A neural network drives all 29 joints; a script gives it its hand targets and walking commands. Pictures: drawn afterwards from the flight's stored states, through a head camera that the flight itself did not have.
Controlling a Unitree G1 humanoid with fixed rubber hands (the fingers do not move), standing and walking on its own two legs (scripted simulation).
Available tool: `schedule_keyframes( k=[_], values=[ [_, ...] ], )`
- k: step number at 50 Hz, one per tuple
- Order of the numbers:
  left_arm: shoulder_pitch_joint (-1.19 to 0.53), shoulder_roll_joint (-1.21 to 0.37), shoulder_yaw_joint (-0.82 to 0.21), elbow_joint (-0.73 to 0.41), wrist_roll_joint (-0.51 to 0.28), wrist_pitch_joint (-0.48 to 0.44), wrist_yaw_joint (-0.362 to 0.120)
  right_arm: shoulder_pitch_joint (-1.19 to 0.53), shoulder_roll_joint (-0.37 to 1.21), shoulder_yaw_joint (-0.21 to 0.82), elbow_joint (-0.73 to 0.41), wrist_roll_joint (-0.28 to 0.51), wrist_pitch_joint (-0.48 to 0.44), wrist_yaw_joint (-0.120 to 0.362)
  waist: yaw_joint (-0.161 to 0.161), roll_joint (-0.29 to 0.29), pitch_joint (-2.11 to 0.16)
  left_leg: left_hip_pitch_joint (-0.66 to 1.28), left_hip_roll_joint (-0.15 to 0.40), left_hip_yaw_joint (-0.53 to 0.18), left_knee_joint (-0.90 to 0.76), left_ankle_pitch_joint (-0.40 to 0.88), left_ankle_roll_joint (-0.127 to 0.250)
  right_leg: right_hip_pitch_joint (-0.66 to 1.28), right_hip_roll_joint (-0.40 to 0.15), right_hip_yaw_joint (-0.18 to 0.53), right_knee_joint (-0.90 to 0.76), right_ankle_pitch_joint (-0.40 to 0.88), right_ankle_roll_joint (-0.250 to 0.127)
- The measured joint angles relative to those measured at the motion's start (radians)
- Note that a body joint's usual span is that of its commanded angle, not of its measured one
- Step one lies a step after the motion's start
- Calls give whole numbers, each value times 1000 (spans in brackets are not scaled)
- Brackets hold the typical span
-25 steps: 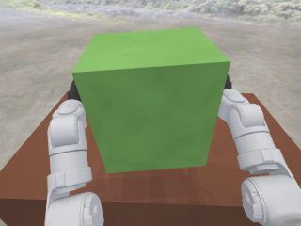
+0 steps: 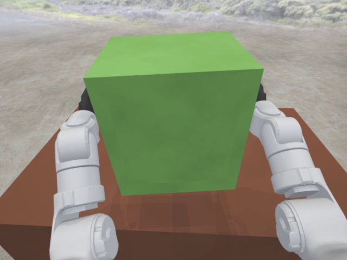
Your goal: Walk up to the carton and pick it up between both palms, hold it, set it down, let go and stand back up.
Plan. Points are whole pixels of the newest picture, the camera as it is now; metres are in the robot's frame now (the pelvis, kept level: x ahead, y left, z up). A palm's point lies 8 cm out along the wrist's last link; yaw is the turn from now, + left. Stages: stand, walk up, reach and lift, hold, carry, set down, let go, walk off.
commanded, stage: hold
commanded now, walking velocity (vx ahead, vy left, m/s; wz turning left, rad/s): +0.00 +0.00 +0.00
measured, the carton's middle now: (174, 114) +0.39 +0.00 +0.22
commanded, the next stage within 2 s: none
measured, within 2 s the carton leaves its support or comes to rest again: neither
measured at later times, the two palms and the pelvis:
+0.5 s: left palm (88, 116) +0.37 +0.18 +0.24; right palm (253, 107) +0.37 -0.17 +0.24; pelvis +0.00 +0.00 +0.00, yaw +0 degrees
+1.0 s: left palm (88, 116) +0.36 +0.18 +0.24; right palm (255, 107) +0.37 -0.18 +0.24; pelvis +0.00 +0.00 +0.00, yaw +0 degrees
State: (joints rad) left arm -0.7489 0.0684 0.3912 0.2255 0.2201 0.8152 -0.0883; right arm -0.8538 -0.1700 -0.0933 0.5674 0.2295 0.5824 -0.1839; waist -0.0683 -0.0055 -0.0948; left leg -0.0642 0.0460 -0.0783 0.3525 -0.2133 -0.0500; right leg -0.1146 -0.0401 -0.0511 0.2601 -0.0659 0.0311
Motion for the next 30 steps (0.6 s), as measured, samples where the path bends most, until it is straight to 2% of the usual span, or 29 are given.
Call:
schedule_keyframes(
  k=[14,30],
  values=[
    [-5,-2,2,-2,5,3,0,-7,-9,12,9,10,-2,0,6,2,3,4,-2,6,-1,-3,3,2,-2,7,-2,-1,3],
    [33,-9,-22,-61,-3,15,10,28,-13,18,-40,24,5,1,-6,0,9,10,-1,3,9,-14,4,17,0,4,-8,-4,5]
  ],
)
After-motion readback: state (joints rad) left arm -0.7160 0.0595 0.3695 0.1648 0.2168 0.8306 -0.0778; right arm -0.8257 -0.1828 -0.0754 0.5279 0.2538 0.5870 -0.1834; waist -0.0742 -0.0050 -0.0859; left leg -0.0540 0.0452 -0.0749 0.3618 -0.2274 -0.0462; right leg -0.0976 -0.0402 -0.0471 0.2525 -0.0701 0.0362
